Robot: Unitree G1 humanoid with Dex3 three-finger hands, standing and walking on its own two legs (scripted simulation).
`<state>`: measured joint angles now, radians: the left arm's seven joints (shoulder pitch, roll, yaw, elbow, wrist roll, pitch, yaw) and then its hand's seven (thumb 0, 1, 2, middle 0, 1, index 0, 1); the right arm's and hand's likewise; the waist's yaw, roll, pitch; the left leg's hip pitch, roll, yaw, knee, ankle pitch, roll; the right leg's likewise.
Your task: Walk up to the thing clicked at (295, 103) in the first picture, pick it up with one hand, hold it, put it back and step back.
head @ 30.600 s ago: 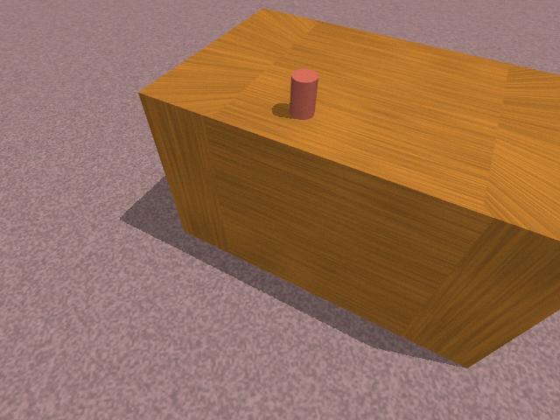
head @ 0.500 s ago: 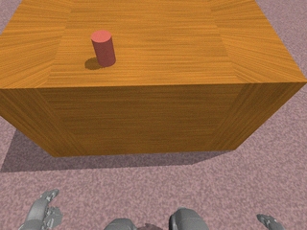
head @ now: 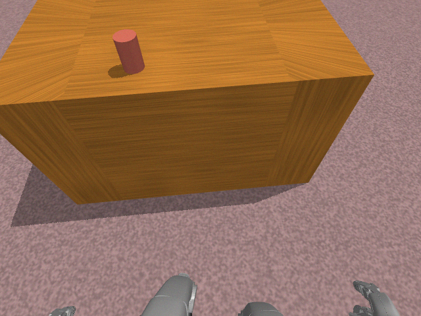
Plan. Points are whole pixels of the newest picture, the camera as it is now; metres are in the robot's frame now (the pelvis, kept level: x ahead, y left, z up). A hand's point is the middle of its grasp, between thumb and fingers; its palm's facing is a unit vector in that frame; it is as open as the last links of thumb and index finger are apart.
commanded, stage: step back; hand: left
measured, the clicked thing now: (129, 52) +0.82 +0.28 +0.00
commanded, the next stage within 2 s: stand in 1.84 s
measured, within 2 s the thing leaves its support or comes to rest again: neither
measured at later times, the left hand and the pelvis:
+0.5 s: hand out of the picture -0.08 +0.26 -0.14, palm faces +0.04 -0.92 -0.39, open 7.4 cm; pelvis -0.17 -0.02 +0.00, yaw +3 degrees
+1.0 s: hand out of the picture -0.27 +0.26 -0.14, palm faces +0.12 -0.91 -0.41, open 7.4 cm; pelvis -0.32 -0.03 +0.00, yaw +7 degrees
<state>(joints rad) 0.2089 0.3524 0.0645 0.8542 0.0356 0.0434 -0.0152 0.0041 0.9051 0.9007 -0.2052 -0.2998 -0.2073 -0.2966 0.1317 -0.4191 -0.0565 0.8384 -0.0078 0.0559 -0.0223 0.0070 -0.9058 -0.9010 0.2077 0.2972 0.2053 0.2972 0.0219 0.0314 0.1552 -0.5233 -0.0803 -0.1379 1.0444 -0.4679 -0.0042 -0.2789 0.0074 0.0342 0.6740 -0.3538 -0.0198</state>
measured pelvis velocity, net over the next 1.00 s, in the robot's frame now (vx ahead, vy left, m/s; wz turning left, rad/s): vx -0.32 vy -0.03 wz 0.12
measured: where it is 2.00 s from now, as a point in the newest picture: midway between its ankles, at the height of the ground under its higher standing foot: outside the picture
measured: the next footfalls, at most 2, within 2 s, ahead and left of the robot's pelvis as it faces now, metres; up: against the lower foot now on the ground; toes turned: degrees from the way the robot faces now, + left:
left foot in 0.24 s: -0.07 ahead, +0.12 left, +0.00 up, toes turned +3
right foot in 0.56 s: -0.24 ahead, -0.14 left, +0.00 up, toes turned +4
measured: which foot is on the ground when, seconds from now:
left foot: up 0.00-0.22, down 0.24-0.60, up 0.62-0.88, down 0.90-1.00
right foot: down 0.00-0.26, up 0.28-0.54, down 0.56-1.00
